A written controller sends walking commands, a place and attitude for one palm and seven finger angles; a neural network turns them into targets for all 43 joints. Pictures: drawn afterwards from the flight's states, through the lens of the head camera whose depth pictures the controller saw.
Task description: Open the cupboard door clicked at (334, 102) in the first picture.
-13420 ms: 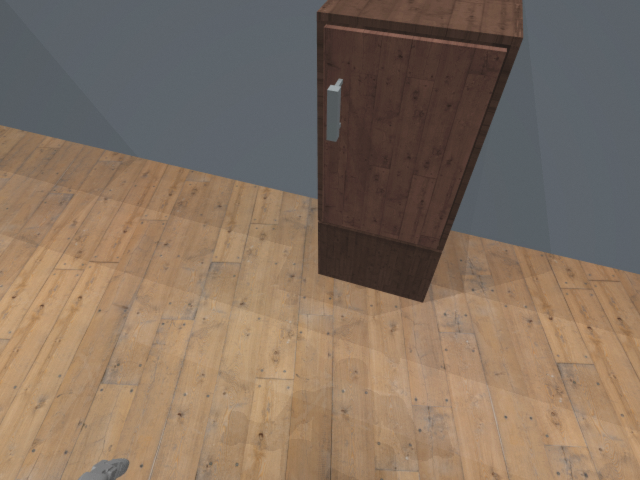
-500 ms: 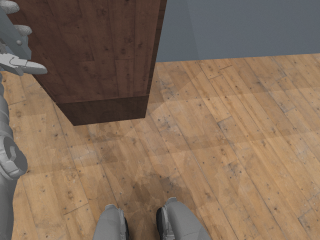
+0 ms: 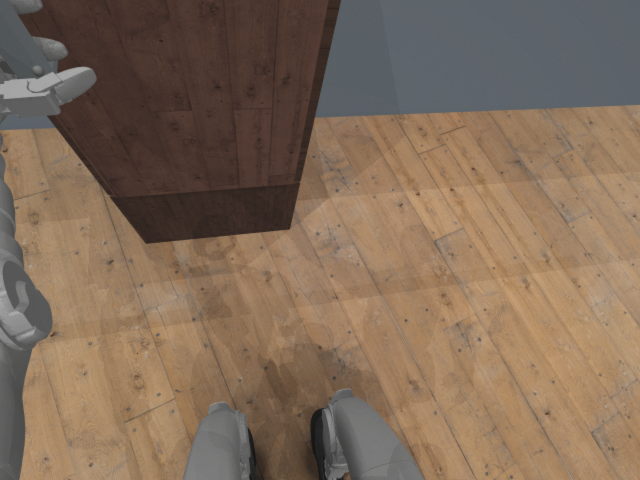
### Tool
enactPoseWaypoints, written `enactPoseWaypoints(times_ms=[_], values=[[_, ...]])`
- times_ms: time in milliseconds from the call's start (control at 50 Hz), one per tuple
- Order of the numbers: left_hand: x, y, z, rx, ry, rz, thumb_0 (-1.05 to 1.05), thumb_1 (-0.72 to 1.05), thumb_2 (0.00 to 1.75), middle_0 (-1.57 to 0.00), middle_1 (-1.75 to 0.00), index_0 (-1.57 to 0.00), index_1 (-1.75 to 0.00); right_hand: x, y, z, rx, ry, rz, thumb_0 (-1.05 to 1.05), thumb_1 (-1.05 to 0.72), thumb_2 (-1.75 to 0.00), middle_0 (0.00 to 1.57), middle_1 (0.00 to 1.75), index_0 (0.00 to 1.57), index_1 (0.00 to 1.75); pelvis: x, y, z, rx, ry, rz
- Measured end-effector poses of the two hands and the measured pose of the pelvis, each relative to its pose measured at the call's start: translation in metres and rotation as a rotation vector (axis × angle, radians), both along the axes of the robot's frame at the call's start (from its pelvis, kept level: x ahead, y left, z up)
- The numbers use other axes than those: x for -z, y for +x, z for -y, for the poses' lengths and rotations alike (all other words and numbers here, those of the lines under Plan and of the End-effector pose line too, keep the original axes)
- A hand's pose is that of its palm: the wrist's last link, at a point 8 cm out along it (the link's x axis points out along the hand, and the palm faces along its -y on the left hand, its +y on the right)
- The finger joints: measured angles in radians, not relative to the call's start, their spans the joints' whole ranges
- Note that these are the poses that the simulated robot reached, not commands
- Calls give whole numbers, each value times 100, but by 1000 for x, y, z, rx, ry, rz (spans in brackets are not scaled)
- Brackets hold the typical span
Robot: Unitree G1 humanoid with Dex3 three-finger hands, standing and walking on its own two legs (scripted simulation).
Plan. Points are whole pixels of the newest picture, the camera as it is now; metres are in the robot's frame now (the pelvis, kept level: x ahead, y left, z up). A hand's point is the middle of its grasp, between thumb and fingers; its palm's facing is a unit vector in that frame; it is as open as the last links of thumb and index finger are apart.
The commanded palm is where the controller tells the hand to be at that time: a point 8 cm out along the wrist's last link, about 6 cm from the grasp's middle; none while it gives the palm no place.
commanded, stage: close the thumb around the handle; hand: left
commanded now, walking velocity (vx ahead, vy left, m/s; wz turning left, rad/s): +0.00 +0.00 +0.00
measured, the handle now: (22, 36) +0.60 +0.26 +0.07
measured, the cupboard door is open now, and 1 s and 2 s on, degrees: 0 20 52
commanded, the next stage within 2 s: pull the door open along its arc in 0.32 s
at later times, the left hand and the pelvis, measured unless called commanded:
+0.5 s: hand (44, 70) +0.56 +0.23 +0.07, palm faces +0.06 -1.00 -0.02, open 5.9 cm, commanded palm +0.53 +0.26 +0.07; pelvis +0.00 +0.00 +0.00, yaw -1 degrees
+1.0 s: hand (83, 162) +0.45 +0.19 +0.08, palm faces +0.27 -0.96 +0.05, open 6.2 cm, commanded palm +0.39 +0.23 +0.07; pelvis +0.03 -0.01 +0.03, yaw +0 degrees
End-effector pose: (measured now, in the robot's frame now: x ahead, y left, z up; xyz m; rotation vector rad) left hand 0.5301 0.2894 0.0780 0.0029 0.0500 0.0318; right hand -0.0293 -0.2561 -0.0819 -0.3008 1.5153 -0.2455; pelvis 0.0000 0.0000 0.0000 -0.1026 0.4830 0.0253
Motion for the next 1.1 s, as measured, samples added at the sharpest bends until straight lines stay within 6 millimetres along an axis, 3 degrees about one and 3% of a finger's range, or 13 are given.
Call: enactPoseWaypoints(times_ms=[240,480,640,760,880,1100], values=[[1,3,2,-4,12,-7,1,69,81,-39,-133,-38,-133,-2,-8,-8,25,14,-3,0,-91,-90,20,30,21,30,-1,1,-2,11,0,2],[1,1,4,-25,12,-6,1,70,82,-34,-135,-35,-135,-3,-7,-5,25,16,-13,0,-91,-90,20,30,21,30,-4,4,-2,11,4,6],[2,-11,7,-24,18,2,1,70,78,-35,-135,-35,-135,-7,8,-1,35,25,22,0,-91,-90,20,30,21,30,-11,12,1,23,14,22],[2,-38,12,-8,19,8,0,68,73,-36,-135,-35,-135,-11,35,1,32,47,96,0,-91,-90,20,30,21,30,-20,20,2,29,26,54],[2,-76,24,0,5,18,0,66,70,-36,-135,-35,-135,-14,79,5,-7,68,220,0,-91,-90,20,30,20,30,-28,27,4,29,39,90],[4,-146,84,-416,-28,68,1,67,76,-33,-134,-35,-130,0,162,-7,-164,163,435,0,-91,-90,20,30,20,30,-25,23,11,9,67,139]])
